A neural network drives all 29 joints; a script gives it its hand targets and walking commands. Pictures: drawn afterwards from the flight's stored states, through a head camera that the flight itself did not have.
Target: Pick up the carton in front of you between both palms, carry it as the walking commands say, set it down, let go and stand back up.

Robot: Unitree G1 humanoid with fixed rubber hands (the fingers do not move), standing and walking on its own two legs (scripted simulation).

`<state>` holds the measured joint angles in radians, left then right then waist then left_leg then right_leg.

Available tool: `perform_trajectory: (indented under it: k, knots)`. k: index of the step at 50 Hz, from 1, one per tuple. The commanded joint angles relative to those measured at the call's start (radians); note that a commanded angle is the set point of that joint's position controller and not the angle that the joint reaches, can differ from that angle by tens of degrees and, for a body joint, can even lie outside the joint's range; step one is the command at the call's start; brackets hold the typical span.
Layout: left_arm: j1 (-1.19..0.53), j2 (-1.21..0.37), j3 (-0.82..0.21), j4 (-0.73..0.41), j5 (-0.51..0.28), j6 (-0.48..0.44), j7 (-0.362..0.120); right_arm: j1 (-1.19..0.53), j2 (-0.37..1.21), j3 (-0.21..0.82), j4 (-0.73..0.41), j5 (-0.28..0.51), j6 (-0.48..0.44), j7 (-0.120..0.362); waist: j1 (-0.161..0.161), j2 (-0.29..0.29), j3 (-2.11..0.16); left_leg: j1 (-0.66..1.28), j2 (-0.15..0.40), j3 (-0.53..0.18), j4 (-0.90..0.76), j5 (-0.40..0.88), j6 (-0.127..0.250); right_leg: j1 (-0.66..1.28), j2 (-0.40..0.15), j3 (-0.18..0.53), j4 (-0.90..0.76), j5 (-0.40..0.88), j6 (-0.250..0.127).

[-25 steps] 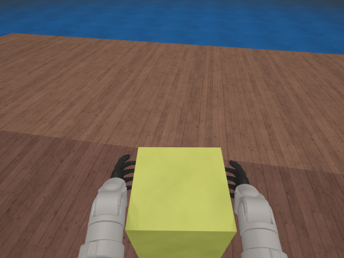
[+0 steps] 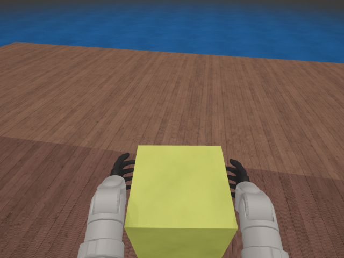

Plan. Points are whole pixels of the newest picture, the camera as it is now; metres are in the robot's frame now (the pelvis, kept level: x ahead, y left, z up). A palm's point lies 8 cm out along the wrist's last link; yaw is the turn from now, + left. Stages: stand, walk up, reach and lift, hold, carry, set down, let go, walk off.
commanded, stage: hold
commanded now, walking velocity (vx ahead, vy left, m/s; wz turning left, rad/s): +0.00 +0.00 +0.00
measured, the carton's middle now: (179, 206) +0.28 +0.00 -0.03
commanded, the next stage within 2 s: carry in 0.30 s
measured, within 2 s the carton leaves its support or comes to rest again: neither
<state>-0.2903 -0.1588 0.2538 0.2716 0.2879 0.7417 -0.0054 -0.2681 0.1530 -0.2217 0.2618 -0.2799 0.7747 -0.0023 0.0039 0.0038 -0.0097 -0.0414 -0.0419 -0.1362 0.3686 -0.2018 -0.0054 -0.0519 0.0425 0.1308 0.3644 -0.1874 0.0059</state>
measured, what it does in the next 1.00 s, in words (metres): walks ahead: right foot, then left foot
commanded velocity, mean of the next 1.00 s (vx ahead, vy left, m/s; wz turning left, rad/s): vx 0.37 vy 0.00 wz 0.00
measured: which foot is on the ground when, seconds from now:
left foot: down 0.00-0.70, up 0.72-0.96, down 0.98-1.00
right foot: down 0.00-0.50, up 0.52-0.66, down 0.68-0.98, up 1.00-1.00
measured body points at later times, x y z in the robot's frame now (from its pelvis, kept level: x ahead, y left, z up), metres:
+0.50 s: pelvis +0.02 +0.01 -0.01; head -0.02 +0.02 +0.44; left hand +0.32 +0.17 +0.06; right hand +0.33 -0.13 +0.06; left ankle +0.01 +0.13 -0.75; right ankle +0.02 -0.13 -0.74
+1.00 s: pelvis +0.26 +0.04 -0.02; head +0.24 +0.05 +0.43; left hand +0.53 +0.21 +0.08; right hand +0.55 -0.09 +0.08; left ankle +0.34 +0.13 -0.75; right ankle +0.11 -0.09 -0.74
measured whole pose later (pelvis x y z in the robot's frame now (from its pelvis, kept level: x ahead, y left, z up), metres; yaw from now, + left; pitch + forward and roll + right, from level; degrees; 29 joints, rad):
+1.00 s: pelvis +0.26 +0.04 -0.02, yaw +1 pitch +4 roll +1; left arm -0.19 -0.13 0.13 -0.38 0.10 1.22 0.10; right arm -0.18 0.14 -0.11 -0.36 -0.10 1.23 -0.10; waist 0.03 -0.04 -0.13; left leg -0.45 0.04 0.23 0.53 -0.15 0.04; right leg -0.08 -0.11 -0.14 0.54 -0.48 0.04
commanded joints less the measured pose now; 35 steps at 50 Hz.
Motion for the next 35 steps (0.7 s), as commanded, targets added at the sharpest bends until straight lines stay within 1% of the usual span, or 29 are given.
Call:
perform_trajectory:
  k: [1,8,14,15,16,17,18,19,20,21,22,23,24,25,26,27,28,29,30,31,32,33,34,35]
  knots:
    - [-0.476,-0.944,-0.538,0.021,-0.258,-0.012,-0.252,-0.573,0.920,0.536,-0.059,0.274,-0.051,0.246,-0.002,0.001,-0.175,-0.018,-0.041,0.063,-0.058,0.095,-0.007,0.039,0.044,-0.062,-0.049,0.078,0.005]
    - [-0.513,-0.945,-0.529,0.047,-0.252,-0.020,-0.256,-0.608,0.932,0.533,-0.035,0.270,-0.057,0.246,0.000,-0.003,-0.184,-0.029,-0.041,0.067,-0.055,0.058,-0.003,0.039,0.040,-0.063,-0.045,0.048,0.006]
    - [-0.513,-0.938,-0.520,0.056,-0.244,-0.020,-0.258,-0.605,0.933,0.525,-0.024,0.266,-0.056,0.245,0.000,-0.005,-0.187,-0.024,-0.043,0.069,-0.056,0.072,-0.002,0.043,0.039,-0.063,-0.047,0.062,0.008]
    - [-0.509,-0.929,-0.528,0.038,-0.251,-0.015,-0.255,-0.611,0.925,0.531,-0.040,0.265,-0.054,0.243,-0.004,-0.040,-0.178,-0.149,0.095,0.022,0.028,-0.088,0.011,-0.079,-0.113,-0.024,0.010,-0.110,-0.011]
    - [-0.496,-0.926,-0.528,0.028,-0.253,-0.013,-0.251,-0.605,0.918,0.536,-0.055,0.274,-0.053,0.240,-0.006,-0.046,-0.201,-0.166,0.090,0.009,0.032,-0.260,0.014,-0.130,-0.128,0.028,-0.028,-0.317,-0.024]
    - [-0.492,-0.928,-0.546,0.001,-0.261,-0.011,-0.245,-0.613,0.921,0.557,-0.080,0.287,-0.051,0.238,-0.002,-0.056,-0.187,-0.215,0.074,0.024,0.044,-0.401,0.011,-0.178,-0.137,0.050,-0.065,-0.500,-0.032]
    - [-0.500,-0.926,-0.563,-0.030,-0.270,-0.006,-0.239,-0.628,0.921,0.577,-0.107,0.301,-0.047,0.235,0.002,-0.076,-0.179,-0.261,0.056,0.055,0.086,-0.439,0.006,-0.190,-0.152,0.073,-0.086,-0.585,-0.046]
    - [-0.497,-0.926,-0.587,-0.059,-0.285,0.002,-0.231,-0.636,0.917,0.601,-0.138,0.320,-0.039,0.232,0.006,-0.110,-0.186,-0.277,0.039,0.108,0.164,-0.344,-0.003,-0.183,-0.186,0.107,-0.105,-0.561,-0.063]
    - [-0.487,-0.921,-0.613,-0.091,-0.303,0.014,-0.222,-0.637,0.918,0.630,-0.168,0.343,-0.027,0.227,0.006,-0.139,-0.217,-0.285,0.024,0.158,0.228,-0.231,-0.009,-0.159,-0.220,0.134,-0.114,-0.498,-0.081]
    - [-0.476,-0.915,-0.643,-0.123,-0.320,0.031,-0.212,-0.632,0.922,0.660,-0.195,0.368,-0.010,0.222,0.004,-0.149,-0.247,-0.273,0.025,0.177,0.199,-0.205,-0.008,-0.154,-0.234,0.128,-0.100,-0.455,-0.096]
    - [-0.477,-0.901,-0.673,-0.164,-0.338,0.052,-0.203,-0.633,0.920,0.688,-0.226,0.394,0.010,0.219,0.002,-0.136,-0.276,-0.219,0.027,0.186,0.136,-0.202,-0.001,-0.182,-0.221,0.087,-0.073,-0.450,-0.095]
    - [-0.485,-0.891,-0.711,-0.210,-0.362,0.080,-0.195,-0.632,0.913,0.710,-0.254,0.416,0.035,0.213,-0.001,-0.097,-0.292,-0.154,0.038,0.169,0.081,-0.225,0.010,-0.234,-0.189,0.023,-0.033,-0.466,-0.078]
    - [-0.500,-0.882,-0.742,-0.252,-0.387,0.110,-0.188,-0.633,0.897,0.724,-0.279,0.434,0.064,0.207,-0.008,-0.002,-0.276,-0.103,0.108,0.071,-0.007,-0.322,0.032,-0.317,-0.140,-0.058,0.075,-0.455,-0.050]
    - [-0.529,-0.870,-0.764,-0.288,-0.412,0.141,-0.185,-0.602,0.878,0.729,-0.290,0.444,0.094,0.200,-0.027,0.179,-0.255,-0.029,0.248,-0.151,-0.128,-0.473,0.082,-0.450,-0.076,-0.168,0.289,-0.379,-0.008]
    - [-0.538,-0.861,-0.784,-0.306,-0.438,0.175,-0.183,-0.570,0.848,0.731,-0.304,0.453,0.126,0.190,-0.038,0.266,-0.195,0.032,0.345,-0.322,-0.195,-0.481,0.142,-0.606,-0.047,-0.230,0.391,-0.324,0.016]
    - [-0.550,-0.864,-0.804,-0.322,-0.470,0.208,-0.184,-0.567,0.820,0.741,-0.340,0.453,0.156,0.177,-0.037,0.248,-0.166,0.025,0.382,-0.357,-0.197,-0.357,0.190,-0.641,-0.081,-0.207,0.391,-0.321,0.010]
    - [-0.550,-0.867,-0.825,-0.334,-0.502,0.236,-0.184,-0.564,0.811,0.750,-0.373,0.461,0.186,0.166,-0.037,0.189,-0.185,0.026,0.374,-0.298,-0.179,-0.250,0.196,-0.616,-0.090,-0.207,0.356,-0.324,0.005]
    - [-0.536,-0.871,-0.840,-0.347,-0.530,0.260,-0.183,-0.565,0.811,0.766,-0.418,0.479,0.213,0.157,-0.037,0.152,-0.223,0.040,0.349,-0.220,-0.151,-0.164,0.184,-0.571,-0.080,-0.224,0.299,-0.289,0.004]
    - [-0.514,-0.877,-0.851,-0.365,-0.553,0.281,-0.180,-0.568,0.816,0.783,-0.461,0.502,0.237,0.150,-0.035,0.145,-0.258,0.037,0.314,-0.137,-0.124,-0.105,0.166,-0.505,-0.057,-0.254,0.239,-0.237,0.004]
    - [-0.481,-0.882,-0.858,-0.388,-0.571,0.301,-0.174,-0.557,0.822,0.798,-0.498,0.521,0.261,0.145,-0.028,0.157,-0.285,0.019,0.275,-0.058,-0.092,-0.065,0.144,-0.420,-0.035,-0.286,0.159,-0.175,0.003]
    - [-0.441,-0.889,-0.860,-0.410,-0.581,0.321,-0.168,-0.540,0.830,0.808,-0.526,0.535,0.284,0.143,-0.017,0.148,-0.307,-0.030,0.234,0.025,-0.042,-0.062,0.121,-0.292,-0.016,-0.323,0.056,-0.097,0.006]
    - [-0.405,-0.890,-0.857,-0.429,-0.585,0.341,-0.162,-0.499,0.835,0.812,-0.541,0.544,0.306,0.143,-0.014,0.118,-0.334,-0.134,0.204,0.091,0.024,-0.081,0.100,-0.111,-0.025,-0.327,-0.001,-0.037,0.006]
    - [-0.381,-0.889,-0.848,-0.446,-0.583,0.362,-0.158,-0.459,0.836,0.815,-0.546,0.549,0.326,0.145,-0.009,0.058,-0.372,-0.280,0.178,0.149,0.134,-0.113,0.072,0.100,-0.094,-0.254,-0.024,-0.043,-0.010]
    - [-0.321,-0.867,-0.834,-0.455,-0.565,0.381,-0.152,-0.453,0.838,0.825,-0.573,0.562,0.350,0.152,0.017,-0.126,-0.410,-0.481,0.134,0.227,0.363,-0.193,0.028,0.277,-0.290,0.029,-0.096,-0.243,-0.080]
